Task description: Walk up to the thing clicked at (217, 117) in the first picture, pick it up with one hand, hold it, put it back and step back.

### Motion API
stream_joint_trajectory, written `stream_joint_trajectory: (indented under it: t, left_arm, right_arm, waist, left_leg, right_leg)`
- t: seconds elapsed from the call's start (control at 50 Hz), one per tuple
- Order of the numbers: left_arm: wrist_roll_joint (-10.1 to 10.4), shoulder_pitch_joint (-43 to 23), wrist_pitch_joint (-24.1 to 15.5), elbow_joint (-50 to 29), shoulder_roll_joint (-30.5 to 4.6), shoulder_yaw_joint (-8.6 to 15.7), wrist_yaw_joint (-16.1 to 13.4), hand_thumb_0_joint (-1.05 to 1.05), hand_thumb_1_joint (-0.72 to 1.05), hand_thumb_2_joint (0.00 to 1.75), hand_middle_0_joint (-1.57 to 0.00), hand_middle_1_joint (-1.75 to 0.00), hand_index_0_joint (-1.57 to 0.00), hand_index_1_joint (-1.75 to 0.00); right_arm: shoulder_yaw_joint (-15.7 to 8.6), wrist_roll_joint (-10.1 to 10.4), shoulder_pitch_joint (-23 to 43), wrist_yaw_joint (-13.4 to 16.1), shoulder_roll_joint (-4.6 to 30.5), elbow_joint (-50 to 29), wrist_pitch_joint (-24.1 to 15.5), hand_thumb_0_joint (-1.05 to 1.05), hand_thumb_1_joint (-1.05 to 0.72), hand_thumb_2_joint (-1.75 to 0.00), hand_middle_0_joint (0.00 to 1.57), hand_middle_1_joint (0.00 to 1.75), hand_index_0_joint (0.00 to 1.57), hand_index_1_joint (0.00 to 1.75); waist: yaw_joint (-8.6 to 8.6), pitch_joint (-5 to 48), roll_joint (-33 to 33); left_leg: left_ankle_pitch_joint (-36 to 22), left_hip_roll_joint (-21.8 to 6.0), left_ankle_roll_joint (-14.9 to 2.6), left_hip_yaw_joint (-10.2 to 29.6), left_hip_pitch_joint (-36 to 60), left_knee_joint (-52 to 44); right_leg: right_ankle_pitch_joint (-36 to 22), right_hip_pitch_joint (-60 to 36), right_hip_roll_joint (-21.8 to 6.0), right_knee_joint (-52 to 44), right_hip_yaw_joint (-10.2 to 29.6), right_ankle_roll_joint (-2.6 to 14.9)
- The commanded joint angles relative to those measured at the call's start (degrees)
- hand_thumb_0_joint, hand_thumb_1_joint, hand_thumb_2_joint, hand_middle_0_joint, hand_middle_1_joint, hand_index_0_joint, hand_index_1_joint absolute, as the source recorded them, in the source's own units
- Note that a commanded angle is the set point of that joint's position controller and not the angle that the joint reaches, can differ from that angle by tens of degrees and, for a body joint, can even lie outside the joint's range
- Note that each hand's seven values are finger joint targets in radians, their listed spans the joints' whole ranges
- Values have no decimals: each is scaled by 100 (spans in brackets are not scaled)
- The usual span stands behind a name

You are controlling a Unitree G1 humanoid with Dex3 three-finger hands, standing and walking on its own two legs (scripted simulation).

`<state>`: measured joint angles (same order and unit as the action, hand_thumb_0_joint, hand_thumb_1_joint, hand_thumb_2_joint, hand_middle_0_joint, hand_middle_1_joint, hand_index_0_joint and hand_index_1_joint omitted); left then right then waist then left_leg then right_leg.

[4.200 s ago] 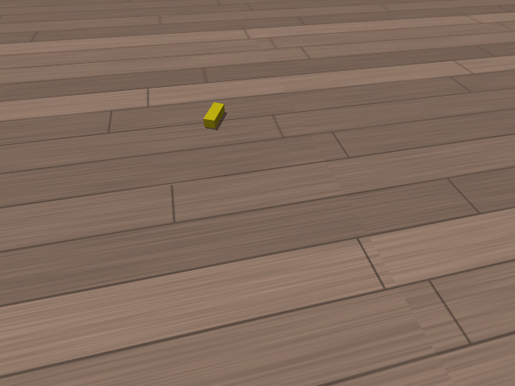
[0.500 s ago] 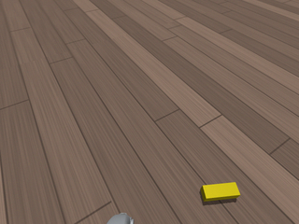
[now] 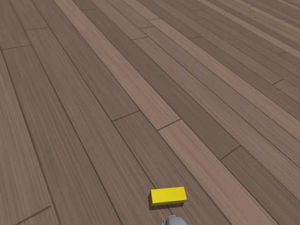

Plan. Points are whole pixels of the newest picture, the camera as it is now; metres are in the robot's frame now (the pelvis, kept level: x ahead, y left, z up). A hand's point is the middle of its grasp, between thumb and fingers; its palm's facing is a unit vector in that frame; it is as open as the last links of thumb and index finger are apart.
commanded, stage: walk up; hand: left
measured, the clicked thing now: (167, 196) +0.42 -0.23 -0.71
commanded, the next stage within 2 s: none
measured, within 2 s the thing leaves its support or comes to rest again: neither
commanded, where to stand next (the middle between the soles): +0.09 -0.52 m, yaw +6 degrees
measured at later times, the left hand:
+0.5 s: hand out of the picture +0.07 +0.05 -0.15, palm faces +0.02 -0.94 -0.33, open 7.4 cm
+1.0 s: hand out of the picture +0.07 -0.20 -0.14, palm faces -0.02 -0.93 -0.37, open 7.4 cm
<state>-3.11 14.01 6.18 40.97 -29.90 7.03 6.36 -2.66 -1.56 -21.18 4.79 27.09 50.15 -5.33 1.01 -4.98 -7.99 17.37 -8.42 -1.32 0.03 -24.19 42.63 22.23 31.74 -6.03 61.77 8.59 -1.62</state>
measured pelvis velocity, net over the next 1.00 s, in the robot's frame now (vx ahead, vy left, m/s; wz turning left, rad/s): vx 0.01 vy -0.47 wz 0.03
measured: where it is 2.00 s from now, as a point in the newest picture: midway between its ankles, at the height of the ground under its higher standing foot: outside the picture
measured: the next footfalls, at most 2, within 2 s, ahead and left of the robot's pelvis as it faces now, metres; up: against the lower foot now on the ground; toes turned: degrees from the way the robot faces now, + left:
right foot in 0.10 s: +0.08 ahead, -0.26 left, +0.00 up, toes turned -1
left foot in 0.46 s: +0.12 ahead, -0.14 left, +0.00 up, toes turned +6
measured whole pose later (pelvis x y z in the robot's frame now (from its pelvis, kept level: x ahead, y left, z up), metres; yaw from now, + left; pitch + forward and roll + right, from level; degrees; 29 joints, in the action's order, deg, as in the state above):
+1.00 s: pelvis +0.01 -0.47 -0.01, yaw +1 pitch -2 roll +0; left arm -3.8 15.1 4.9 43.2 -23.3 4.4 4.5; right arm -5.5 0.0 -16.0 7.1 30.2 54.6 -0.9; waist -2.2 -6.4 -0.3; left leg 28.8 -2.1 -2.4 5.5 -35.9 71.8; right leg 22.4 25.6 -0.9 49.9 0.5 -0.5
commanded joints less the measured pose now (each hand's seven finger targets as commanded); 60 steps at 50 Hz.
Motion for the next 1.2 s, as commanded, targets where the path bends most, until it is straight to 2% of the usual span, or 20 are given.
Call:
stream_joint_trajectory:
  t: [0.0, 0.08, 0.1, 0.12, 0.14, 0.2, 0.32, 0.4, 0.42, 0.44, 0.48, 0.56, 0.74, 0.8, 0.84, 0.86, 0.88, 1.0, 1.08, 1.18]
  left_arm:
    - [32, 72, -68, -470, -768, 327, 6, 0, 90, 90, -20, -30, -20, -30]
    - [-58, 1738, -154, 264, -987, 537, -105, 0, 90, 90, -20, -30, -20, -30]
    - [-188, 1908, -235, 197, -1412, 564, -180, 0, 90, 90, -20, -30, -20, -30]
    - [-125, 721, -280, -206, -1830, 548, -247, 0, 90, 90, -20, -30, -20, -30]
    - [-23, -63, -327, -447, -2021, 570, -305, 0, 90, 90, -20, -30, -20, -30]
    - [-78, -108, -323, -278, -1299, 366, -381, 0, 90, 90, -20, -30, -20, -30]
    - [-81, 161, -360, -443, -659, 158, -379, 0, 90, 90, -20, -30, -20, -30]
    - [-2, -391, -313, -733, -522, 3, -353, 0, 90, 90, -20, -30, -20, -30]
    - [25, -353, -350, -850, -338, -67, -367, 0, 90, 90, -20, -30, -20, -30]
    - [46, -27, -351, -862, -74, -125, -360, 0, 90, 90, -20, -30, -20, -30]
    - [-76, 458, -155, -558, -910, 116, -426, 0, 90, 90, -20, -30, -20, -30]
    - [-28, -89, -153, -445, -903, 274, -341, 0, 90, 90, -20, -30, -20, -30]
    - [42, -270, -86, -524, -794, 281, -63, 0, 90, 90, -20, -30, -20, -30]
    - [21, 550, -104, -182, -789, 372, -58, 0, 90, 90, -20, -30, -20, -30]
    - [-111, 1700, -168, 256, -1040, 503, -152, 0, 90, 90, -20, -30, -20, -30]
    - [-196, 1534, -244, 51, -1451, 518, -206, 0, 90, 90, -20, -30, -20, -30]
    - [-116, 284, -275, -354, -1929, 544, -274, 0, 90, 90, -20, -30, -20, -30]
    - [-98, -383, -313, -371, -986, 297, -393, 0, 90, 90, -20, -30, -20, -30]
    - [66, 401, -531, 43, -717, 142, -532, 0, 90, 90, -20, -30, -20, -30]
    - [260, 354, -791, 341, -763, 41, -708, 0, 90, 90, -20, -30, -20, -30]
  right_arm:
    - [-734, -86, 127, 143, 2374, -270, -50, 0, -90, -90, 20, 30, 20, 30]
    - [-472, -101, 627, 166, 1625, -232, 147, 0, -90, -90, 20, 30, 20, 30]
    - [-219, -11, 602, 183, 944, -279, 196, 0, -90, -90, 20, 30, 20, 30]
    - [-344, 62, 557, 315, 1030, -400, 224, 0, -90, -90, 20, 30, 20, 30]
    - [-444, 48, 372, 366, 1308, -233, 211, 0, -90, -90, 20, 30, 20, 30]
    - [-407, 261, -91, 310, 1482, 437, 206, 0, -90, -90, 20, 30, 20, 30]
    - [-229, 153, -330, 221, 1157, 447, 45, 0, -90, -90, 20, 30, 20, 30]
    - [-266, 187, -1339, 242, 1011, 543, -56, 0, -90, -90, 20, 30, 20, 30]
    - [-408, 109, -1574, 298, 1338, 509, -56, 0, -90, -90, 20, 30, 20, 30]
    - [-559, -9, -1433, 352, 1828, 294, -41, 0, -90, -90, 20, 30, 20, 30]
    - [-662, 207, -637, 391, 2073, -106, 9, 0, -90, -90, 20, 30, 20, 30]
    - [-530, 136, -366, 327, 1514, -181, -9, 0, -90, -90, 20, 30, 20, 30]
    - [-779, -121, -138, 201, 2207, -344, -26, 0, -90, -90, 20, 30, 20, 30]
    - [-769, -127, 613, 165, 2281, -422, 77, 0, -90, -90, 20, 30, 20, 30]
    - [-486, -128, 648, 183, 1383, -379, 212, 0, -90, -90, 20, 30, 20, 30]
    - [-309, -44, 624, 212, 858, -480, 279, 0, -90, -90, 20, 30, 20, 30]
    - [-492, 12, 728, 355, 1089, -604, 280, 0, -90, -90, 20, 30, 20, 30]
    - [-431, 223, -583, 240, 1394, 539, 237, 0, -90, -90, 20, 30, 20, 30]
    - [-245, 66, 265, -29, 1112, 195, 188, 0, -90, -90, 20, 30, 20, 30]
    - [-195, 67, 550, -212, 922, 24, 206, 0, -90, -90, 20, 30, 20, 30]
  waist:
    - [-106, 338, 2459]
    - [-1174, 759, 473]
    - [-1417, 374, -1296]
    - [-796, 63, -1479]
    - [-401, 7, -1109]
    - [-230, 37, -600]
    - [-442, 374, -428]
    - [142, 864, 250]
    - [341, 1029, 897]
    - [222, 1135, 2039]
    - [13, 895, 1028]
    - [-86, 75, 742]
    - [28, 289, 2224]
    - [-603, 491, 2354]
    - [-1295, 677, 13]
    - [-1301, 244, -1325]
    - [-719, 6, -1444]
    - [-198, 195, -624]
    - [-608, 307, 140]
    - [-425, 344, 760]
  left_leg:
    - [1661, -838, -1151, 1128, -110, -1669]
    - [1674, 164, -426, -342, -1814, 1126]
    - [2214, 936, -198, -592, -3060, 3003]
    - [1916, 1054, -105, 189, -2857, 3457]
    - [1547, 697, -115, 339, -2505, 3464]
    - [962, 552, -148, 321, -1928, 2854]
    - [924, 766, -191, -255, -1117, 790]
    - [-1223, 862, -260, -329, 1356, -1430]
    - [-1472, 335, -326, 479, 2276, -1754]
    - [-1430, -1167, -755, 3012, 3164, -1890]
    - [-1028, -2396, -1931, 4011, 2223, -2054]
    - [-723, -929, -1204, 1676, 467, -1776]
    - [1136, -801, -1220, 1062, 82, -1540]
    - [1169, -617, -812, 522, -1063, -1063]
    - [1790, 385, -307, -604, -2160, 1874]
    - [2352, 1104, -112, -260, -3099, 3492]
    - [2007, 1074, -99, 470, -2582, 3658]
    - [850, 663, -73, 134, -1409, 2415]
    - [1049, 780, -168, 487, -1439, 1590]
    - [730, 774, -172, 747, -624, 722]
  right_leg:
    - [572, -99, -11, -662, -645, 13]
    - [193, -2521, 458, -2697, -996, 239]
    - [1078, -2124, -390, -3662, 822, 437]
    - [1416, -1221, -991, -5097, 2697, 909]
    - [1797, -1130, -1393, -5380, 3240, 1148]
    - [358, -1309, -500, -4010, 964, 904]
    - [-2065, -2316, -622, -3544, 621, 1678]
    - [-2928, -1391, -244, -2313, -209, 1129]
    - [-2203, -590, 58, -1459, -435, 727]
    - [488, 939, 609, -504, -411, 241]
    - [1121, 1010, 437, 1208, 294, -40]
    - [132, 410, 543, 1298, 563, 142]
    - [620, 60, 58, -368, -436, -38]
    - [275, -1565, 197, -1680, -1033, 159]
    - [557, -2401, 377, -2755, -659, 308]
    - [1391, -1583, -574, -3749, 1604, 525]
    - [1831, -783, -1070, -5195, 3241, 982]
    - [1104, -1347, -343, -3819, 914, 1175]
    - [684, -2179, -917, -4030, 1603, 1349]
    - [-1071, -2193, -1472, -3997, 1583, 1076]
